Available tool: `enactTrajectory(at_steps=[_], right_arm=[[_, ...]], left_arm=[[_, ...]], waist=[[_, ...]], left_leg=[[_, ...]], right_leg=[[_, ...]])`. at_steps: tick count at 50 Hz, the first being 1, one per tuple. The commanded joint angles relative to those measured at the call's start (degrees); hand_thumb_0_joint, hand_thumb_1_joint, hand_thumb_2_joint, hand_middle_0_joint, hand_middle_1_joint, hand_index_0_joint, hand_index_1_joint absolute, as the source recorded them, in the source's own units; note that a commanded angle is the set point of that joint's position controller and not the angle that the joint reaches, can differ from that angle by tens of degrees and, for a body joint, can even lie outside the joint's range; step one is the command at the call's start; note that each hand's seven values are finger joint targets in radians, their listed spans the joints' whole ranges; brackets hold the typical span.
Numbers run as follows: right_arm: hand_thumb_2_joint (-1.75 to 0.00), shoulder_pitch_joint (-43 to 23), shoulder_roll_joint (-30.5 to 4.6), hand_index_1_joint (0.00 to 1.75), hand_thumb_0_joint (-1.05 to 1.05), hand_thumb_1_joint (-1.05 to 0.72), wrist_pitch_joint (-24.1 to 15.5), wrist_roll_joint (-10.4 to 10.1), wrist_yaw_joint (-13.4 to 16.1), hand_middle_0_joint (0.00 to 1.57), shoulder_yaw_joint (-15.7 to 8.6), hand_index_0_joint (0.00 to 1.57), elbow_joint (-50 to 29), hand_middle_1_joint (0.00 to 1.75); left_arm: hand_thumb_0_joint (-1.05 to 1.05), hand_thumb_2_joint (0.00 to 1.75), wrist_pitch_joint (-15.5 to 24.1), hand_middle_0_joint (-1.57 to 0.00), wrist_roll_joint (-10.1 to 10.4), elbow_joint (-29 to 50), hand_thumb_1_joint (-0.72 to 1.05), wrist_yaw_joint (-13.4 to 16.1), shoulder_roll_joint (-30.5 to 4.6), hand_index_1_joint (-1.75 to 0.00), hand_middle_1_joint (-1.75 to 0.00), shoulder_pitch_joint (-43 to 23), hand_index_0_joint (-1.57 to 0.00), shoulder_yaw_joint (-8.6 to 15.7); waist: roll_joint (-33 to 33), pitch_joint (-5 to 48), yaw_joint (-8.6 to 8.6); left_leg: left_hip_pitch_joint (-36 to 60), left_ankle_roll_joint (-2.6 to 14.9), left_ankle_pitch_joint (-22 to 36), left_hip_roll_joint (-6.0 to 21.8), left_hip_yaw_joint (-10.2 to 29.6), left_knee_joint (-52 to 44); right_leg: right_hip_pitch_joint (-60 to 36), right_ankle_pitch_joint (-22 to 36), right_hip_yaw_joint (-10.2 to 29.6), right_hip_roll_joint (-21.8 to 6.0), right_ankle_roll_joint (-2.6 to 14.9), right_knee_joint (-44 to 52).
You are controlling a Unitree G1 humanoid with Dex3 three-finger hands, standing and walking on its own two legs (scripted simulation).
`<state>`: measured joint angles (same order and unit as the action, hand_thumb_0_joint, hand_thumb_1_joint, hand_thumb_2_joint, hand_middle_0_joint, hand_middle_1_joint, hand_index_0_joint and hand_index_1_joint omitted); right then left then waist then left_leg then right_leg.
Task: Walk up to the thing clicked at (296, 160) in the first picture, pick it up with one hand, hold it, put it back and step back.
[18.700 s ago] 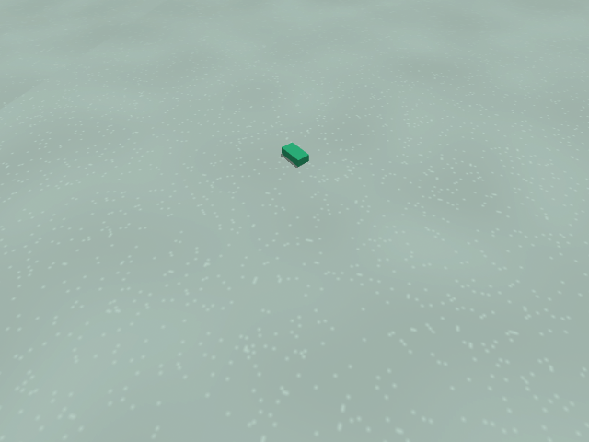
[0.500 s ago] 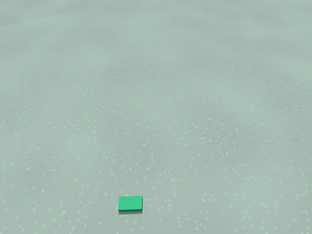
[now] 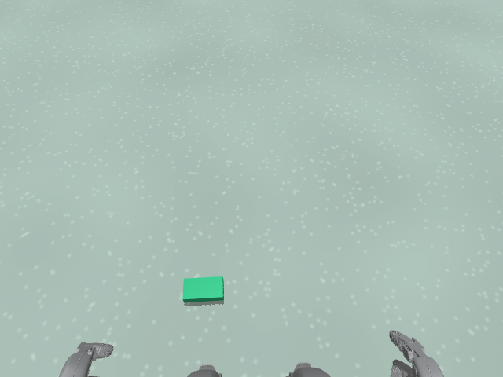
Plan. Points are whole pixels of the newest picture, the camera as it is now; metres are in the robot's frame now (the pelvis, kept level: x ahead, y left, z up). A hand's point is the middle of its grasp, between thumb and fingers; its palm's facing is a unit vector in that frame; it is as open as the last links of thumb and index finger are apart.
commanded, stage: rise first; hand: left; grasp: from above
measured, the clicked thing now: (203, 289) +0.46 +0.17 -0.71
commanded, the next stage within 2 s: none
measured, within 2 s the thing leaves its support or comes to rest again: neither
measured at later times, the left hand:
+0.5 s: hand out of the picture +0.14 +0.24 -0.20, palm faces -0.20 -0.85 -0.48, open 14.2 cm
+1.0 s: hand (144, 337) +0.26 +0.27 -0.38, palm faces -0.44 -0.40 -0.81, open 14.1 cm
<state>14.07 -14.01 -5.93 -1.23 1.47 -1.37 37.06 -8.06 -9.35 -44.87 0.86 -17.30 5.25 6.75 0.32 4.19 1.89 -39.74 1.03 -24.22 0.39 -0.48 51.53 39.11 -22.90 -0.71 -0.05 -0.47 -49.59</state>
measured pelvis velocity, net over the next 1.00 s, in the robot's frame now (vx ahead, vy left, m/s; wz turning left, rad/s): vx -0.06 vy -0.01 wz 0.00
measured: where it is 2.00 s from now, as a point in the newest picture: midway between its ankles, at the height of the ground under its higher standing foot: outside the picture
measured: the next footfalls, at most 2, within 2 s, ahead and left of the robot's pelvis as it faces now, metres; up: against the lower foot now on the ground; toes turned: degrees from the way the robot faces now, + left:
none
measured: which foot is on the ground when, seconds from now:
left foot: down 0.00-1.00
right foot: down 0.00-1.00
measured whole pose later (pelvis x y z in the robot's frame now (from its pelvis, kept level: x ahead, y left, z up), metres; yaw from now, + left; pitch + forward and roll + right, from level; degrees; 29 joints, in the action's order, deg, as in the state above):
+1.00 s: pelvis -0.06 -0.01 -0.24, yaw +0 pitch +34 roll -1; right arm 3.7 -17.5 -11.2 -0.3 -1.3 -3.4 38.1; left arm 5.5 -42.5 -44.8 9.2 -27.6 -18.6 4.7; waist 1.2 9.2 2.2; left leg -104.6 -0.1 -38.9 0.5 1.4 109.5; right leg 104.1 -38.3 -2.4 -0.4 1.2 -108.4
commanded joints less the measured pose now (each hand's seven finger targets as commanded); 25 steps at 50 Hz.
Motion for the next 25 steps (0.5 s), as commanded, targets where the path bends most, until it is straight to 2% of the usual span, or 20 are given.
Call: enactTrajectory(at_steps=[1,2,3,4,6,8,11,17,18,24,25], right_arm=[[-0.9,-0.9,-8.6,0.3,0.0,-0.9,-3.8,0.5,0.9,0.2,-3.8,0.2,-8.6,0.3],[-0.9,-0.9,-8.7,0.3,0.0,-0.9,-3.8,0.5,0.9,0.2,-3.8,0.2,-9.0,0.3],[-0.9,-0.8,-8.6,0.3,0.0,-0.91,-3.9,0.5,1.1,0.2,-3.9,0.2,-9.8,0.3],[-0.9,-0.7,-8.7,0.3,0.0,-0.9,-3.9,0.5,1.2,0.2,-4.0,0.2,-10.1,0.3],[-0.9,-1.1,-8.7,0.3,0.0,-0.91,-4.0,0.6,1.2,0.2,-3.8,0.2,-10.3,0.3],[-0.91,-1.0,-8.6,0.3,0.0,-0.93,-4.1,0.6,1.3,0.2,-3.8,0.2,-10.9,0.3],[-0.91,-1.3,-8.3,0.3,0.0,-0.94,-4.4,0.7,1.3,0.2,-3.5,0.2,-11.5,0.3],[-0.9,-1.3,-8.1,0.3,0.0,-0.9,-5.2,0.8,0.7,0.2,-3.4,0.2,-13.3,0.3],[-0.9,-1.4,-8.1,0.3,0.0,-0.89,-5.3,0.7,0.5,0.2,-3.5,0.2,-13.9,0.3],[-0.9,-2.4,-8.0,0.3,0.0,-0.9,-5.5,0.4,-0.2,0.2,-3.6,0.2,-15.2,0.3],[-0.9,-2.7,-8.1,0.3,0.0,-0.91,-5.6,0.4,-0.2,0.2,-3.7,0.2,-15.3,0.3]], left_arm=[[0.0,1.01,2.3,-0.08,-2.0,15.6,-0.6,1.2,-11.6,-1.06,-1.05,0.4,-0.06,3.9],[0.0,1.02,1.8,-0.08,-2.6,16.3,-0.6,1.1,-11.0,-1.06,-1.04,3.5,-0.06,3.7],[0.0,1.02,1.3,-0.08,-3.0,18.8,-0.6,1.0,-10.7,-1.07,-1.05,4.2,-0.06,3.1],[0.0,1.01,0.8,-0.07,-3.4,20.8,-0.6,1.2,-11.6,-1.07,-1.05,5.1,-0.06,3.7],[0.0,0.99,-0.5,-0.08,-3.5,23.4,-0.61,1.1,-10.1,-1.07,-1.06,7.4,-0.07,2.4],[0.0,0.99,-1.8,-0.09,-4.1,24.6,-0.61,1.4,-10.3,-1.06,-1.05,9.3,-0.08,2.9],[0.0,0.97,-3.1,-0.08,-4.5,25.6,-0.6,1.3,-8.3,-1.06,-1.06,10.4,-0.08,1.1],[0.0,0.95,-3.6,-0.07,-5.9,29.1,-0.55,1.6,-8.9,-1.05,-1.06,13.5,-0.07,1.8],[0.0,0.97,-3.6,-0.06,-6.1,29.4,-0.56,1.6,-8.8,-1.05,-1.05,13.6,-0.06,1.9],[0.0,0.96,-3.4,-0.07,-7.6,33.6,-0.57,1.7,-9.9,-1.06,-1.06,17.3,-0.07,2.8],[0.0,0.96,-3.4,-0.07,-8.0,34.0,-0.58,1.9,-10.6,-1.05,-1.05,16.1,-0.07,3.2]], waist=[[3.8,13.6,-0.8],[4.7,14.2,-1.23],[4.6,16.1,-0.72],[4.5,17.0,-0.94],[5.1,17.1,-0.45],[4.5,17.7,-0.54],[3.3,16.5,0.5],[4.0,19.0,-0.49],[3.9,19.2,-0.16],[4.4,21.4,-1.4],[4.5,21.1,-0.97]], left_leg=[[4.0,-1.01,11.1,0.1,1.6,-2.4],[4.2,-1.2,12.0,0.3,1.9,-2.1],[5.0,-1.08,12.7,0.3,2.0,-1.5],[5.0,-1.02,13.6,0.3,2.0,-0.8],[4.7,-1.23,15.3,0.6,2.5,0.4],[3.7,-1.0,16.8,0.7,2.8,2.0],[1.0,-0.93,17.1,0.9,3.3,4.0],[-2.1,-0.84,19.9,0.7,3.4,8.7],[-2.8,-0.78,19.5,0.6,3.3,9.5],[-6.7,-0.77,16.0,0.0,3.7,12.4],[-8.2,-0.68,14.4,-0.2,3.3,13.1]], right_leg=[[-0.4,7.4,-0.9,1.1,2.04,-0.5],[0.3,7.9,-1.0,1.0,2.14,-1.4],[0.4,8.5,-0.9,1.0,2.18,-1.7],[0.2,9.1,-0.9,1.1,2.14,-2.1],[1.6,9.7,-1.0,1.0,2.14,-3.4],[2.2,10.5,-1.0,1.0,2.18,-4.4],[4.6,10.3,-1.5,1.1,2.11,-6.2],[8.9,10.9,-1.9,1.1,2.3,-11.1],[9.4,10.8,-1.8,1.2,2.34,-11.6],[12.4,9.0,-1.7,1.2,2.47,-15.3],[12.6,8.7,-1.5,1.1,2.45,-15.6]])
